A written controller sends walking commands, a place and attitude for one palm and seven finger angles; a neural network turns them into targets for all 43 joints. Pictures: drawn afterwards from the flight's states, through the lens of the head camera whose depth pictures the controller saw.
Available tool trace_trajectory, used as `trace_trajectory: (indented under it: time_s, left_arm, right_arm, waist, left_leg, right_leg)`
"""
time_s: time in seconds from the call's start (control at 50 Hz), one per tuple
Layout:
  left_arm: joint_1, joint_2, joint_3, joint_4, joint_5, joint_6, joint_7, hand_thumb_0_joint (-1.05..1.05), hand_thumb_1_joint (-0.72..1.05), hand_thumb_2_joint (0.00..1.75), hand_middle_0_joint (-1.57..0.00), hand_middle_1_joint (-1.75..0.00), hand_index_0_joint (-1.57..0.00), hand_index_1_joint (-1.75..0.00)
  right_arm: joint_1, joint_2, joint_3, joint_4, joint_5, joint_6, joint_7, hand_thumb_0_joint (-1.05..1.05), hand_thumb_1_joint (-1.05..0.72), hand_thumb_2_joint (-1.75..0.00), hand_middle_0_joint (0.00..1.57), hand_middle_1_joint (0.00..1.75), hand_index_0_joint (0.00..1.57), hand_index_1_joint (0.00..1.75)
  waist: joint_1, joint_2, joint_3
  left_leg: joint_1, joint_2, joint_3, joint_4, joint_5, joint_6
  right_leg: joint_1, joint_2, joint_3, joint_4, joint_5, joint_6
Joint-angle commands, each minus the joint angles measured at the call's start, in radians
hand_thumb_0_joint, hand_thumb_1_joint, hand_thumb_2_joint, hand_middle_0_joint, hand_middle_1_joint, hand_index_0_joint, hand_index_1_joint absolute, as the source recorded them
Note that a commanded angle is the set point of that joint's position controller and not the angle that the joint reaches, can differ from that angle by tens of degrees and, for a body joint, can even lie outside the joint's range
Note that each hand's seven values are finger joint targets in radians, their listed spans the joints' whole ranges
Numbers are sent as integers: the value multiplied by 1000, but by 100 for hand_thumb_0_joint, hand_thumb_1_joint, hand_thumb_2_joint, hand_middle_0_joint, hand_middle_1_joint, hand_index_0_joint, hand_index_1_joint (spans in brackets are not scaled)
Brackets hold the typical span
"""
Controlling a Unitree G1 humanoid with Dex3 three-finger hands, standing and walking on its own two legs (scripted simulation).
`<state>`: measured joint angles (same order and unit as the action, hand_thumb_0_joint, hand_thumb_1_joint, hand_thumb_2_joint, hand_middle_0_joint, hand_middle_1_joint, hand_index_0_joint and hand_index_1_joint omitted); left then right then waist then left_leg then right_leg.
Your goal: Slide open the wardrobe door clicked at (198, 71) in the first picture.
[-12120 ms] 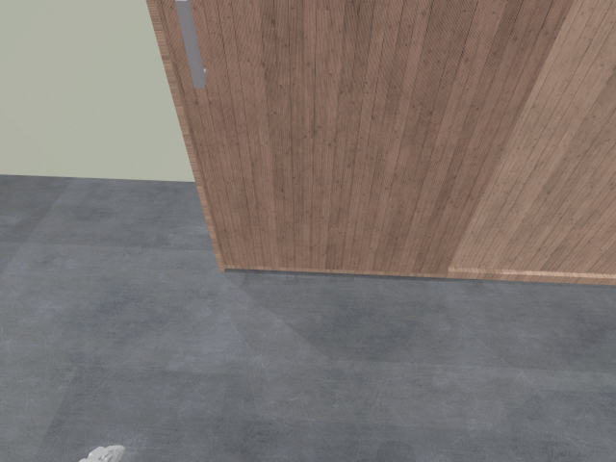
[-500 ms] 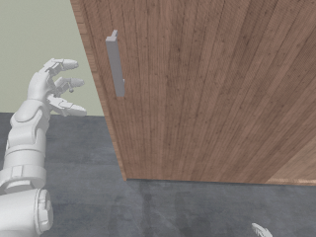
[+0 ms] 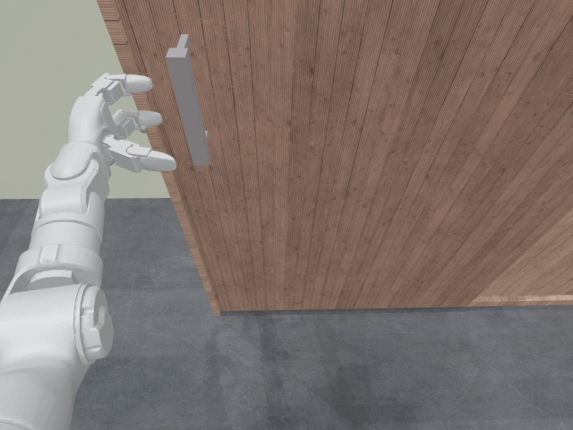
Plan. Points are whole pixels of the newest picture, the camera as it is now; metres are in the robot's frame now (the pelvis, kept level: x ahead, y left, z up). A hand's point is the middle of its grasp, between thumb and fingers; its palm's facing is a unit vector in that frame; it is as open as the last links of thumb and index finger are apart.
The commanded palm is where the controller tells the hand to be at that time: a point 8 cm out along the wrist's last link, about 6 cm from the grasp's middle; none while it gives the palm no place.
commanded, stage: move the hooked fingers beside the handle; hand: left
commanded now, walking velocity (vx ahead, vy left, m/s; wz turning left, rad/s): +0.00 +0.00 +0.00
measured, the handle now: (193, 104) +0.54 +0.13 +0.16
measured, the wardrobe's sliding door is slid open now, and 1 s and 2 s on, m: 0.00 0.00 0.00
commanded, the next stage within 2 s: feel for the door with the fingertips in 1.02 s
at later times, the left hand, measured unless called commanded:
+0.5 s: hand (135, 133) +0.47 +0.19 +0.17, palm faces +0.04 -1.00 -0.01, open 14.0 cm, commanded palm +0.45 +0.25 +0.16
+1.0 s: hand (131, 131) +0.47 +0.20 +0.17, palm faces +0.04 -1.00 -0.02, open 14.0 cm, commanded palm +0.45 +0.25 +0.16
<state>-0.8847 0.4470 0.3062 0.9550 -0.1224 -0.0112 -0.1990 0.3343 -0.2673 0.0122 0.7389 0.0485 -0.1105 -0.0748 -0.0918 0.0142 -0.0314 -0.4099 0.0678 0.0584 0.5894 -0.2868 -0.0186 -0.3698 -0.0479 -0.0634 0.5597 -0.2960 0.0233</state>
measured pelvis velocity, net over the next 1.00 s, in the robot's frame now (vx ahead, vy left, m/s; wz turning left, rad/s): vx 0.00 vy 0.00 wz -0.02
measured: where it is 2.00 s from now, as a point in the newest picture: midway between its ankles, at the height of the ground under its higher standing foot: outside the picture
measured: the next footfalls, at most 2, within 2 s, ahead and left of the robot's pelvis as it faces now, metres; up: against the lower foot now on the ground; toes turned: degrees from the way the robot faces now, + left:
none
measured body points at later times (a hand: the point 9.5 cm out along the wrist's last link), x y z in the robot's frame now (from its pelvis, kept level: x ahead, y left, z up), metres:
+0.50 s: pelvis +0.00 -0.01 +0.00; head +0.04 +0.00 +0.45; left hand +0.46 +0.25 +0.17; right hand +0.06 -0.29 -0.11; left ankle +0.00 +0.13 -0.73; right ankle -0.01 -0.14 -0.73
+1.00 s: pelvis +0.00 +0.00 +0.00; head +0.04 +0.00 +0.45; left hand +0.46 +0.26 +0.17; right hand +0.03 -0.28 -0.12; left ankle +0.00 +0.13 -0.73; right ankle -0.01 -0.14 -0.73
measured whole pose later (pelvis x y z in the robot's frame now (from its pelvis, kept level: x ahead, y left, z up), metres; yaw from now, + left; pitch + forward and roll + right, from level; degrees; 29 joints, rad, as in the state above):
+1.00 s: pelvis +0.00 +0.00 +0.00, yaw -1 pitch +7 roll -1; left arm -0.83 0.49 0.36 0.96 -0.13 -0.09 -0.24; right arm 0.39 -0.28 0.00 0.74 0.05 -0.09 -0.07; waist -0.10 0.02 -0.05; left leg -0.44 0.08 0.07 0.62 -0.30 -0.02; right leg -0.40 -0.03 -0.05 0.58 -0.30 0.02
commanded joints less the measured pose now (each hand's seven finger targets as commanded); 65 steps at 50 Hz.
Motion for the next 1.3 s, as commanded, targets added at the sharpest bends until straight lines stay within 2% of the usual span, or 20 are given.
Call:
trace_trajectory:
  time_s: [0.0, 0.1, 0.16, 0.22, 0.28, 0.32, 0.38, 0.42, 0.5, 0.56, 0.62, 0.64, 0.66, 0.72, 0.78, 0.9, 1.0, 1.1, 1.22, 1.28]
  left_arm:
    - [-510, 298, 103, -195, -8, -120, 19, 0, -50, 30, -30, -120, -30, -120]
    - [-378, 345, 143, -175, 21, -124, 14, 0, -50, 30, -30, -120, -30, -120]
    - [-335, 342, 137, -176, 10, -109, -10, 0, -50, 30, -30, -120, -30, -120]
    - [-394, 269, 69, -277, -19, -110, -35, 0, -50, 30, -30, -120, -30, -120]
    - [-464, 291, 74, -323, -41, -120, -43, 0, -50, 30, -30, -120, -30, -120]
    - [-499, 233, 29, -297, -46, -116, -44, 0, -50, 30, -30, -120, -30, -120]
    - [-528, 259, 41, -231, -32, -105, -29, 0, -50, 30, -30, -120, -30, -120]
    - [-532, 223, 14, -181, -25, -95, -25, 0, -50, 30, -30, -120, -30, -120]
    - [-548, 276, 50, -90, -8, -105, -13, 0, -50, 30, -30, -120, -30, -120]
    - [-563, 307, 74, -111, -1, -148, -6, 0, -50, 30, -30, -120, -30, -120]
    - [-559, 275, 57, -158, 1, -182, -4, 0, -50, 30, -30, -120, -30, -120]
    - [-541, 301, 80, -145, 0, -184, -4, 0, -50, 30, -30, -120, -30, -120]
    - [-503, 343, 116, -125, 0, -183, -5, 0, -50, 30, -30, -120, -30, -120]
    - [-472, 312, 97, -63, -5, -150, -18, 0, -50, 30, -30, -120, -30, -120]
    - [-484, 357, 110, -94, 8, -141, -24, 0, -50, 30, -30, -120, -30, -120]
    - [-451, 298, 84, -258, -28, -172, -45, 0, -50, 30, -30, -120, -30, -120]
    - [-428, 247, 55, -217, -43, -108, -48, 0, -50, 30, -30, -120, -30, -120]
    - [-380, 249, 66, -275, -25, -88, -15, 0, -50, 30, -30, -120, -30, -120]
    - [-489, 111, -38, -305, -42, -101, 9, 0, -50, 30, -30, -120, -30, -120]
    - [-527, 179, 16, -253, -30, -99, 35, 0, -50, 30, -30, -120, -30, -120]
  right_arm:
    - [79, -171, -66, -84, -7, -35, -11, 0, -90, -90, 20, 30, 20, 30]
    - [78, -170, -67, -108, -8, -23, -2, 0, -90, -90, 20, 30, 20, 30]
    - [68, -175, -68, -123, 0, -14, -4, 0, -90, -90, 20, 30, 20, 30]
    - [50, -169, -73, -136, 9, -16, -9, 0, -90, -90, 20, 30, 20, 30]
    - [49, -171, -75, -117, 12, -17, -21, 0, -90, -90, 20, 30, 20, 30]
    - [50, -164, -72, -103, 13, -23, -25, 0, -90, -90, 20, 30, 20, 30]
    - [58, -170, -68, -82, 9, -24, -28, 0, -90, -90, 20, 30, 20, 30]
    - [62, -167, -63, -76, 8, -27, -24, 0, -90, -90, 20, 30, 20, 30]
    - [74, -176, -59, -77, 1, -26, -21, 0, -90, -90, 20, 30, 20, 30]
    - [80, -177, -59, -89, -6, -30, -17, 0, -90, -90, 20, 30, 20, 30]
    - [79, -167, -61, -98, -9, -37, -9, 0, -90, -90, 20, 30, 20, 30]
    - [82, -171, -62, -97, -9, -36, -8, 0, -90, -90, 20, 30, 20, 30]
    - [86, -179, -63, -98, -9, -31, -10, 0, -90, -90, 20, 30, 20, 30]
    - [80, -175, -60, -104, 0, -25, -10, 0, -90, -90, 20, 30, 20, 30]
    - [80, -182, -61, -111, 1, -16, -12, 0, -90, -90, 20, 30, 20, 30]
    - [79, -171, -73, -117, 3, -22, -15, 0, -90, -90, 20, 30, 20, 30]
    - [68, -172, -72, -103, 11, -19, -19, 0, -90, -90, 20, 30, 20, 30]
    - [58, -165, -69, -119, 6, -13, -13, 0, -90, -90, 20, 30, 20, 30]
    - [33, -154, -68, -110, 8, -25, -14, 0, -90, -90, 20, 30, 20, 30]
    - [31, -162, -63, -96, 2, -24, -16, 0, -90, -90, 20, 30, 20, 30]
  waist:
    - [1, 5, -412]
    - [34, 35, -416]
    - [26, 1, -353]
    - [7, 42, -355]
    - [-8, 50, -354]
    - [-23, 53, -326]
    - [-27, 57, -305]
    - [-34, 59, -291]
    - [-34, 3, -313]
    - [-22, 22, -371]
    - [-15, 79, -428]
    - [-14, 59, -433]
    - [-2, 35, -430]
    - [-8, -13, -354]
    - [-5, 18, -352]
    - [0, 65, -440]
    - [-5, 48, -341]
    - [16, 73, -370]
    - [-24, 37, -315]
    - [-15, 24, -323]
  left_leg:
    - [217, -50, -51, -32, 344, 27]
    - [177, -54, -27, -27, 387, 29]
    - [144, -54, -14, -30, 342, 35]
    - [184, -52, -15, -34, 304, 37]
    - [205, -52, -25, -31, 279, 41]
    - [208, -53, -32, -34, 244, 39]
    - [189, -56, -41, -37, 212, 38]
    - [178, -58, -43, -35, 206, 36]
    - [142, -59, -49, -29, 191, 35]
    - [160, -59, -50, -18, 224, 34]
    - [205, -56, -51, -6, 284, 27]
    - [198, -55, -49, -5, 286, 29]
    - [175, -56, -46, -4, 288, 31]
    - [118, -56, -33, -18, 237, 33]
    - [108, -58, -29, -20, 238, 35]
    - [216, -50, -39, -6, 344, 34]
    - [180, -52, -39, -25, 279, 35]
    - [204, -50, -41, -23, 349, 31]
    - [229, -46, -56, -29, 279, 29]
    - [198, -53, -56, -34, 236, 30]
  right_leg:
    - [99, 67, 17, -24, 381, -34]
    - [151, 65, 24, -9, 460, -33]
    - [150, 67, 26, -21, 450, -30]
    - [117, 71, 30, -39, 406, -29]
    - [99, 72, 33, -52, 371, -29]
    - [63, 74, 28, -59, 325, -29]
    - [39, 68, 25, -62, 280, -30]
    - [22, 66, 22, -60, 271, -30]
    - [25, 61, 24, -47, 260, -28]
    - [49, 61, 28, -28, 293, -31]
    - [51, 65, 27, -12, 340, -32]
    - [60, 67, 28, -12, 349, -31]
    - [81, 67, 28, -8, 359, -32]
    - [75, 65, 28, -21, 344, -26]
    - [81, 61, 34, -22, 351, -26]
    - [103, 74, 29, -15, 412, -33]
    - [65, 74, 18, -37, 346, -32]
    - [94, 71, 15, -27, 389, -37]
    - [25, 75, 9, -44, 306, -33]
    - [35, 68, 14, -45, 279, -34]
